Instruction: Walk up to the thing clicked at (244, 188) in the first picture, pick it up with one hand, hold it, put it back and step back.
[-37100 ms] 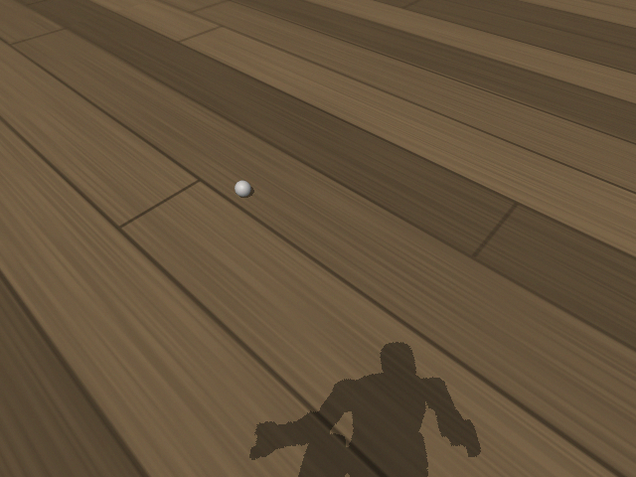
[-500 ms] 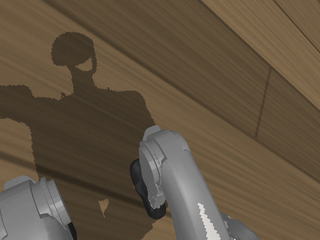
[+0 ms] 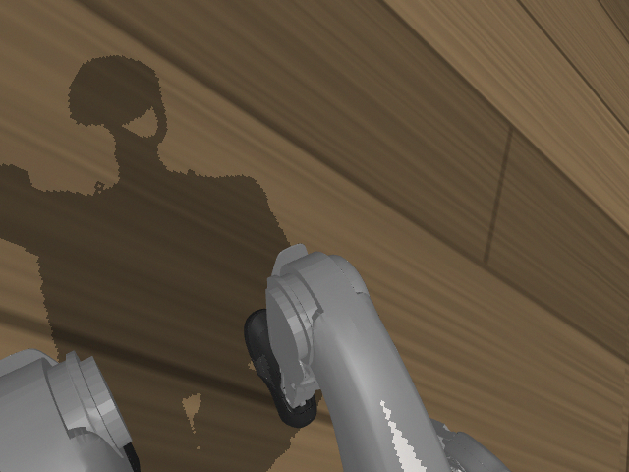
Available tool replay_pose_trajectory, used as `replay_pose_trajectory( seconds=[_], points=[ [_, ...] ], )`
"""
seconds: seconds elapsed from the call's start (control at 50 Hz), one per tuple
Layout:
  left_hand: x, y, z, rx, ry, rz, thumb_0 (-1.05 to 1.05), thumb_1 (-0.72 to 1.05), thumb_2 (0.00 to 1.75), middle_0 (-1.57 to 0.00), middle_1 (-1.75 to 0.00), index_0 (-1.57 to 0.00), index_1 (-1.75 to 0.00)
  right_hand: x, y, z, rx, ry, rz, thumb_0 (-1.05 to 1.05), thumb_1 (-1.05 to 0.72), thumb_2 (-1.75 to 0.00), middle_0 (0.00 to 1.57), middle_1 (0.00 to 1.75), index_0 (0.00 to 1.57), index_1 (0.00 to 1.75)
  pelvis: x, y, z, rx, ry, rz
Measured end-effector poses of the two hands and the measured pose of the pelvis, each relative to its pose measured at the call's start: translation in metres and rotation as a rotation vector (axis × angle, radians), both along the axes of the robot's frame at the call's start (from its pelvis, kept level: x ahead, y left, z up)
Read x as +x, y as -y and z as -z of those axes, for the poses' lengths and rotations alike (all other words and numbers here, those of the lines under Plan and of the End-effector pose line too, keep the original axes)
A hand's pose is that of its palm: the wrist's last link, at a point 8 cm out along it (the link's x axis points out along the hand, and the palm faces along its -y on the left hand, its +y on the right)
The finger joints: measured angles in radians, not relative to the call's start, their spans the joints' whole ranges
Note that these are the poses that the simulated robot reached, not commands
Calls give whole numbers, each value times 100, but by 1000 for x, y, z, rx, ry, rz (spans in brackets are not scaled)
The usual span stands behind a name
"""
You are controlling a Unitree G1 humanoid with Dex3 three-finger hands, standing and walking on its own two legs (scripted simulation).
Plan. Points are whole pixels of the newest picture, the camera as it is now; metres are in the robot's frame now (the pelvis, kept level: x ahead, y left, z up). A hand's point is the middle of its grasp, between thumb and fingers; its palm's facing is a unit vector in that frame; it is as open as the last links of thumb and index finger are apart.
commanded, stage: open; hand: left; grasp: from above
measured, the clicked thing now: out of the picture +0.48 +0.31 -0.27
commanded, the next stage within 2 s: withdraw in 1.02 s
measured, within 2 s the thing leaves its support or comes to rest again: rests again in 0.40 s
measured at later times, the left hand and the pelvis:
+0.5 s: hand out of the picture +0.47 +0.30 -0.25, palm faces -0.45 -0.15 -0.88, open 11.9 cm; pelvis +0.00 +0.00 +0.00, yaw +0 degrees
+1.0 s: hand out of the picture +0.47 +0.31 -0.25, palm faces -0.45 -0.14 -0.88, open 13.5 cm; pelvis +0.00 +0.00 +0.00, yaw -1 degrees
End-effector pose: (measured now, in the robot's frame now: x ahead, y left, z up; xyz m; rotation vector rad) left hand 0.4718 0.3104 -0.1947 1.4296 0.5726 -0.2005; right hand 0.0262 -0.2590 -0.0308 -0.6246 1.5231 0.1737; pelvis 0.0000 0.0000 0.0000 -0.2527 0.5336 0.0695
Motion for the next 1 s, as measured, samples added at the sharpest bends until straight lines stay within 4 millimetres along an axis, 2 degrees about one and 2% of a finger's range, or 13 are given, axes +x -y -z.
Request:
replay_pose_trajectory(
  seconds=[0.12,0.24,0.42,0.68,1.0],
  points=[
    [-1,1,0,5,-1,4,-1,2,54,-65,-75,-69,-72,1,-3,-1,7,8,-9,0,-91,-90,21,30,20,30,-1,0,-1,-3,2,2],
    [1,1,-1,3,10,-1,0,3,59,-56,-79,-60,-76,3,-5,-1,17,18,-21,0,-91,-90,21,30,20,30,-2,-1,-1,-5,5,2],
    [8,2,-3,15,18,-10,0,-12,72,-37,-87,-41,-84,0,-6,-1,20,24,-20,0,-90,-90,21,30,20,30,-3,-1,0,-7,10,4],
    [4,0,-2,8,-3,-13,0,-36,89,-17,-100,-20,-98,-5,-6,-2,21,9,-11,0,-90,-90,21,30,20,30,-5,1,-3,-4,11,5],
    [4,0,-3,12,10,6,0,-45,100,-9,-109,-11,-108,-2,-4,-6,2,7,-24,0,-90,-90,21,30,20,30,-5,1,-5,-9,9,5]
  ],
)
